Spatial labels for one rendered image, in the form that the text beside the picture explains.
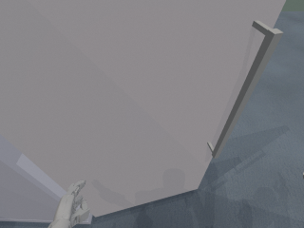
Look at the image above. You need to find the fridge door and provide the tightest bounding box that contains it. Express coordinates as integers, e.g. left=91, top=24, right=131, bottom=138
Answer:
left=0, top=0, right=286, bottom=218

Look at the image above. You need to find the robot left forearm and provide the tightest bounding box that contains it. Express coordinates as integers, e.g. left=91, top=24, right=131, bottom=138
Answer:
left=48, top=218, right=72, bottom=228

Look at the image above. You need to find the handle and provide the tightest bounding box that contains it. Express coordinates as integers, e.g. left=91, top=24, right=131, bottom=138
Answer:
left=207, top=20, right=284, bottom=159

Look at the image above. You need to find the left robot hand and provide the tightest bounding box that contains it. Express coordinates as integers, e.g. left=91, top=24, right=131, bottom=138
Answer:
left=53, top=180, right=90, bottom=227

